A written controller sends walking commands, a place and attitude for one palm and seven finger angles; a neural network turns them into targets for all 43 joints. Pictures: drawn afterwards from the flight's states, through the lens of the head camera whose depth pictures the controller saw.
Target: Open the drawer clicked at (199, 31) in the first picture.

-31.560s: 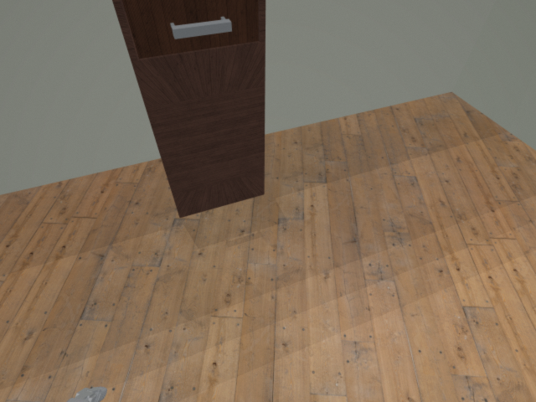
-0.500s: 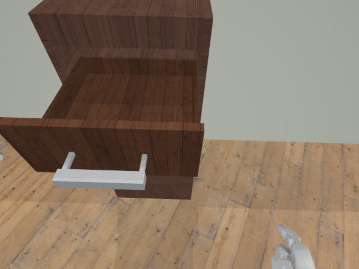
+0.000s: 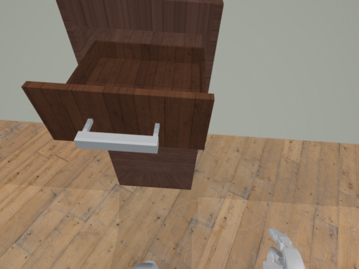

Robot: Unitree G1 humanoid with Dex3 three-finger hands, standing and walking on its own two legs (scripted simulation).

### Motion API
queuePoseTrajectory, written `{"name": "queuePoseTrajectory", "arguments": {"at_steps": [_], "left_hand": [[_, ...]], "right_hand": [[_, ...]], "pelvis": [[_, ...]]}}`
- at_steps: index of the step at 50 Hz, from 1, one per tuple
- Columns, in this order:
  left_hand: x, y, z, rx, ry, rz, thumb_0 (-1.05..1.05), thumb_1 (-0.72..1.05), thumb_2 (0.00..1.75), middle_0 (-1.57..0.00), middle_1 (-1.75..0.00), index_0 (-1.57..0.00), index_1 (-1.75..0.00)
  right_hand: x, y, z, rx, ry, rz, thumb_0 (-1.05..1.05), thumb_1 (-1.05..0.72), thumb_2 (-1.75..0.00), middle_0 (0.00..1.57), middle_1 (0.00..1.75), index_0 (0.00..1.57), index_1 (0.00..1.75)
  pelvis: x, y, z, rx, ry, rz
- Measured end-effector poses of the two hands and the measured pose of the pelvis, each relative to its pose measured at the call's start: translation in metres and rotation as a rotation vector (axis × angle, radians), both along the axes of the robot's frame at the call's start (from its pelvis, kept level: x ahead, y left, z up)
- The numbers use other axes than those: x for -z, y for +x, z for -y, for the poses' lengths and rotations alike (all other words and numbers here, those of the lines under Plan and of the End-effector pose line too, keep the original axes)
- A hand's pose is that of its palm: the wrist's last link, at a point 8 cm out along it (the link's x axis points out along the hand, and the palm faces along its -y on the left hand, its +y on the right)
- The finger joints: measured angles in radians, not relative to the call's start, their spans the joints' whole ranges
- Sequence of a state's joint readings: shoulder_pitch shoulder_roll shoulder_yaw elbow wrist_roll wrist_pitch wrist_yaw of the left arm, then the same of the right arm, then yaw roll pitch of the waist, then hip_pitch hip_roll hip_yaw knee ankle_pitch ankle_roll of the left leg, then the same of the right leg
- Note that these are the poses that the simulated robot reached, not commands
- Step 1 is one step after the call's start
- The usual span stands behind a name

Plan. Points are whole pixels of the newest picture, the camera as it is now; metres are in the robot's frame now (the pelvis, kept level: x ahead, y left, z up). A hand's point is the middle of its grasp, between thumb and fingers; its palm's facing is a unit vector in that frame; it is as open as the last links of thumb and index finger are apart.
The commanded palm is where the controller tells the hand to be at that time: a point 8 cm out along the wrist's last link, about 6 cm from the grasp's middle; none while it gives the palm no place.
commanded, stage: step back with the hand held close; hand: left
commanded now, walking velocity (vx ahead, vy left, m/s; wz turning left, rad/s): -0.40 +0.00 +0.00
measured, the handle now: (120, 133) +0.37 +0.16 +0.11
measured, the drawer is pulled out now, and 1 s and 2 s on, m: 0.28 0.28 0.28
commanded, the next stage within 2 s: stop stepping back and stand still in 0.28 s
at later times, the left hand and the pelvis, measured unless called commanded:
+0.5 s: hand out of the picture +0.09 +0.24 +0.30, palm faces +0.51 -0.79 -0.34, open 7.4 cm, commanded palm +0.03 +0.29 +0.30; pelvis -0.11 +0.01 +0.01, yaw -2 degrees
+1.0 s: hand out of the picture +0.00 +0.21 +0.29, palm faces +0.43 -0.79 -0.45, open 7.4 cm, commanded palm -0.06 +0.27 +0.30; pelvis -0.20 +0.00 +0.01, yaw -3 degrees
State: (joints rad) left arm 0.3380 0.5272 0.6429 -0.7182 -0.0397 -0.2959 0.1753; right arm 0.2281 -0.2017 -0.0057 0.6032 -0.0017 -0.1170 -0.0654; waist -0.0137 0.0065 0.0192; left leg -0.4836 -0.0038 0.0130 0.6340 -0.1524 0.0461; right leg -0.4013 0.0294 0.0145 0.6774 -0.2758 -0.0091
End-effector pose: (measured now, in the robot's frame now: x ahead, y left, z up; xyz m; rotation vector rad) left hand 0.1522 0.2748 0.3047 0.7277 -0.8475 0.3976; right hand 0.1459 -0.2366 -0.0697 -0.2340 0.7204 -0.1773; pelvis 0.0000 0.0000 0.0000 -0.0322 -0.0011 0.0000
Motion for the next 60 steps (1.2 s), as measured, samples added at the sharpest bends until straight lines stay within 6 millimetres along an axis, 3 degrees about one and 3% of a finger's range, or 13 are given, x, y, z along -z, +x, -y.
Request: {"name": "queuePoseTrajectory", "arguments": {"at_steps": [8,12,17,22,27,32,37,40,43,48,52,56,60], "left_hand": [[0.002,-0.03,0.008,0.048,-0.027,0.022,0.01,0.89,0.89,-0.22,-0.3,-0.21,-0.3],[0.002,-0.046,-0.003,0.053,0.005,0.017,0.0,0.89,0.89,-0.22,-0.3,-0.21,-0.3],[-0.001,-0.065,-0.026,0.015,-0.004,0.016,0.0,0.89,0.89,-0.22,-0.3,-0.21,-0.3],[-0.001,-0.088,-0.021,0.061,-0.087,0.01,0.01,0.89,0.89,-0.22,-0.3,-0.21,-0.3],[-0.004,-0.115,-0.002,0.118,-0.082,0.004,0.01,0.89,0.9,-0.22,-0.3,-0.21,-0.3],[-0.013,-0.15,0.014,0.137,0.014,0.001,0.01,0.89,0.89,-0.22,-0.3,-0.21,-0.3],[-0.019,-0.174,-0.006,0.069,0.009,0.079,0.0,0.88,0.89,-0.22,-0.3,-0.22,-0.3],[-0.01,-0.172,-0.025,0.022,-0.091,0.077,0.0,0.89,0.89,-0.22,-0.3,-0.21,-0.3],[0.001,-0.165,-0.028,0.008,-0.182,0.01,0.0,0.89,0.9,-0.21,-0.3,-0.21,-0.3],[0.014,-0.176,0.01,0.084,-0.138,-0.133,0.01,0.89,0.9,-0.21,-0.3,-0.2,-0.3],[-0.002,-0.203,0.033,0.142,0.004,-0.102,0.01,0.89,0.89,-0.22,-0.3,-0.21,-0.3],[-0.027,-0.214,0.018,0.073,0.042,0.026,0.0,0.88,0.89,-0.22,-0.31,-0.22,-0.3],[-0.023,-0.201,-0.012,-0.016,-0.06,0.047,0.0,0.89,0.89,-0.22,-0.3,-0.22,-0.3]], "right_hand": [[0.001,-0.017,-0.004,-0.036,0.008,-0.023,0.01,-0.9,-0.9,0.2,0.3,0.2,0.3],[-0.005,-0.031,-0.006,-0.027,-0.027,-0.039,0.01,-0.9,-0.9,0.2,0.3,0.2,0.3],[-0.011,-0.049,-0.017,-0.033,-0.044,-0.035,0.01,-0.9,-0.9,0.2,0.3,0.2,0.3],[-0.02,-0.073,-0.031,-0.055,-0.002,-0.005,0.01,-0.9,-0.9,0.2,0.3,0.2,0.3],[-0.023,-0.102,-0.036,-0.067,0.035,0.038,0.01,-0.9,-0.9,0.2,0.3,0.2,0.3],[-0.01,-0.144,-0.025,-0.048,0.043,-0.006,0.01,-0.9,-0.9,0.2,0.3,0.21,0.3],[0.001,-0.188,-0.007,0.024,-0.004,-0.081,0.01,-0.9,-0.9,0.2,0.3,0.21,0.3],[0.004,-0.208,0.001,0.054,-0.026,-0.103,0.01,-0.9,-0.9,0.2,0.3,0.2,0.3],[0.0,-0.222,0.001,0.066,-0.012,-0.081,0.01,-0.9,-0.9,0.2,0.3,0.2,0.3],[-0.007,-0.234,0.0,0.063,0.03,-0.021,0.01,-0.9,-0.9,0.2,0.3,0.2,0.3],[-0.005,-0.24,0.004,0.048,0.027,-0.056,0.01,-0.9,-0.9,0.2,0.3,0.2,0.3],[-0.005,-0.242,0.008,0.05,0.015,-0.093,0.01,-0.9,-0.9,0.2,0.3,0.2,0.3],[0.001,-0.231,0.011,0.045,-0.004,-0.079,0.01,-0.9,-0.9,0.2,0.3,0.2,0.3]], "pelvis": [[-0.001,-0.029,0.001,-0.013,-0.005,-0.001],[-0.003,-0.039,-0.009,-0.025,-0.008,-0.017],[-0.007,-0.065,-0.016,-0.019,-0.027,-0.022],[-0.015,-0.091,-0.017,0.025,-0.049,-0.03],[-0.013,-0.124,-0.008,0.025,-0.033,-0.046],[-0.008,-0.154,-0.004,0.036,-0.014,-0.019],[-0.005,-0.153,-0.01,0.02,-0.013,-0.008],[-0.004,-0.165,-0.013,0.025,0.002,0.006],[-0.009,-0.18,-0.011,0.038,0.011,0.012],[-0.012,-0.198,-0.001,0.049,0.026,0.005],[-0.014,-0.205,0.003,0.05,0.029,0.016],[-0.02,-0.199,0.003,0.038,0.042,0.009],[-0.016,-0.192,-0.006,0.022,0.027,0.01]]}}
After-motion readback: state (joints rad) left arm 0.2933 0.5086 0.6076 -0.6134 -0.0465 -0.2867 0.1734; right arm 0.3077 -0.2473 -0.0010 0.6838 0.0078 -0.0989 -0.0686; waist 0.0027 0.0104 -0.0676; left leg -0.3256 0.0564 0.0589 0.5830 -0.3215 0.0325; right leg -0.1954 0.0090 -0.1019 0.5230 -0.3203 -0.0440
